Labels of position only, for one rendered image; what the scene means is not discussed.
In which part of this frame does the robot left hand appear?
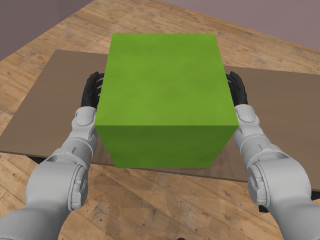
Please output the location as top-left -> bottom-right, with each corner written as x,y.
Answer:
81,71 -> 105,109

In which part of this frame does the robot right hand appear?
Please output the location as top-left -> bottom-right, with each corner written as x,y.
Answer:
226,71 -> 248,107

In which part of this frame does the table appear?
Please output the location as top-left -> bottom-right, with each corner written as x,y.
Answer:
0,49 -> 320,213

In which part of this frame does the carton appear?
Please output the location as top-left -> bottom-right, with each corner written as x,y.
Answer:
94,33 -> 239,168

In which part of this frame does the right robot upper arm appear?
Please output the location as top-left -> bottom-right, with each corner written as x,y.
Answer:
247,158 -> 320,240

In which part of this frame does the robot left forearm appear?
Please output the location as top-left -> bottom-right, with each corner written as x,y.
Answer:
25,106 -> 99,202

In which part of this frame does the robot right forearm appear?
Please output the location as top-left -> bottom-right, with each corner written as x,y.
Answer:
233,104 -> 312,198

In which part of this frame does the left robot upper arm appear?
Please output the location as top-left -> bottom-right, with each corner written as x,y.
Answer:
0,161 -> 89,240

